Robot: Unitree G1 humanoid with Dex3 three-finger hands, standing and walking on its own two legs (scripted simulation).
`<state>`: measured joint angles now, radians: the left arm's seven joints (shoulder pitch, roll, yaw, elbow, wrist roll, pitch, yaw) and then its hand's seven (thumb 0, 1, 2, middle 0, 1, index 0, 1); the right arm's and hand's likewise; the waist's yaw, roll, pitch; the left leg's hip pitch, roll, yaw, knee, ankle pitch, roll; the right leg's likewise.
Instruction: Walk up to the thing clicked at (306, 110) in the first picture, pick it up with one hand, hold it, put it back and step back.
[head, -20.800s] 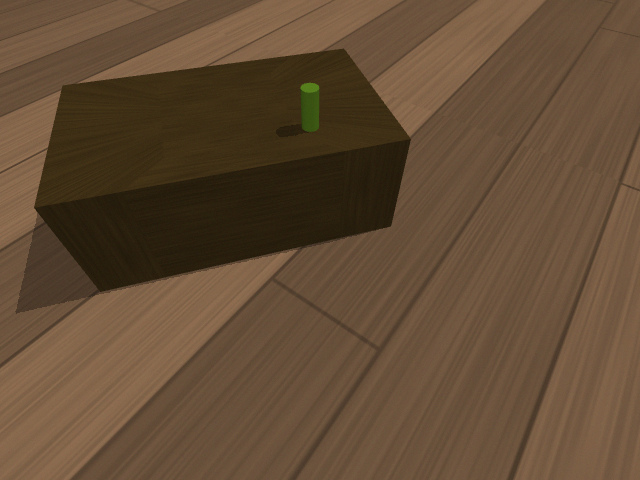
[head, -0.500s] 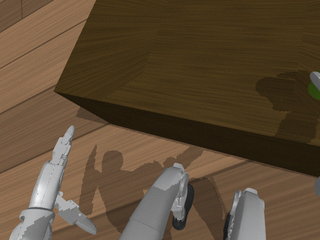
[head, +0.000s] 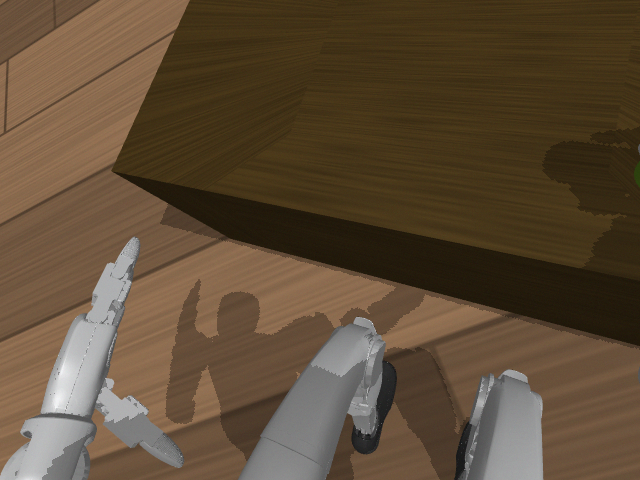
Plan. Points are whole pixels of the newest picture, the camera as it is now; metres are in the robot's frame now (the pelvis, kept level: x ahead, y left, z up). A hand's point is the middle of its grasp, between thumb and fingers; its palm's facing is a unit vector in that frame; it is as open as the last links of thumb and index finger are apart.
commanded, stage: lower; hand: right
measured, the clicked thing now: out of the picture +0.54 -0.23 -0.04
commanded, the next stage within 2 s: loosen in 0.08 s
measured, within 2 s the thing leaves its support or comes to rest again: neither
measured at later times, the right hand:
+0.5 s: hand out of the picture +0.54 -0.24 -0.05, palm faces +0.25 +0.97 -0.02, open 9.7 cm
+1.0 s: hand out of the picture +0.54 -0.25 -0.03, palm faces +0.27 +0.96 -0.01, open 15.6 cm
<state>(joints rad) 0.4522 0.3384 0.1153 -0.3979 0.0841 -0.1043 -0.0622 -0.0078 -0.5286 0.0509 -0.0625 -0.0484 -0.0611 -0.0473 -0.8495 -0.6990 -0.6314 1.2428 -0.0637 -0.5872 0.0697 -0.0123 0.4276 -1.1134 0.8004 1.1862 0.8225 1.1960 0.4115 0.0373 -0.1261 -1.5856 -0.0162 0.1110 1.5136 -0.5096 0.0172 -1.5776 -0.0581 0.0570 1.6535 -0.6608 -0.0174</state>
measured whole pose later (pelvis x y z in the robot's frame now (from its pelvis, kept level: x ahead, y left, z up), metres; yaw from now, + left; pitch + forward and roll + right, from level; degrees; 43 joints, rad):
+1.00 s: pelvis +0.00 +0.00 -0.01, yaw +0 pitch +33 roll +6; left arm 0.47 0.35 0.12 -0.43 0.07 -0.11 -0.06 -0.01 -0.53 0.05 -0.07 -0.05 -0.06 -0.06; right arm -0.85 -0.72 -0.65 1.15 -0.07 -0.52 0.07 -0.02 0.42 -0.22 0.28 0.27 0.29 0.27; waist 0.41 0.04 -0.13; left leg -1.60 -0.02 0.11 1.53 -0.51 0.02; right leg -1.59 -0.06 0.06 1.67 -0.66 -0.02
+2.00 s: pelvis +0.06 -0.02 +0.15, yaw -3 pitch +14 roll +3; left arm 0.38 0.26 -0.06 0.15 -0.06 0.14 0.03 0.01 0.67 0.77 -0.18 -0.26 -0.18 -0.25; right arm -0.22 -0.39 -0.22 0.70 0.01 0.03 -0.06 -0.01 0.51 -0.07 0.06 0.06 0.06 0.06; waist 0.07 0.00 -0.12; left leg -0.72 0.00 0.04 0.85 -0.38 -0.01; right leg -0.70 -0.02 -0.01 0.95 -0.50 -0.04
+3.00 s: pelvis +0.05 +0.01 +0.16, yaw -5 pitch +6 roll +2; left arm 0.26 0.21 -0.03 0.51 -0.03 -0.10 0.15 0.01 0.90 0.90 -0.20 -0.30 -0.20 -0.29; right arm 0.44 -0.21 0.01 0.07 0.02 0.18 -0.14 -0.01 0.57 -0.03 0.05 0.05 0.05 0.05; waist 0.01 -0.03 -0.06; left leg -0.57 0.00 0.07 0.86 -0.39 0.01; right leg -0.54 -0.02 0.01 0.91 -0.48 -0.01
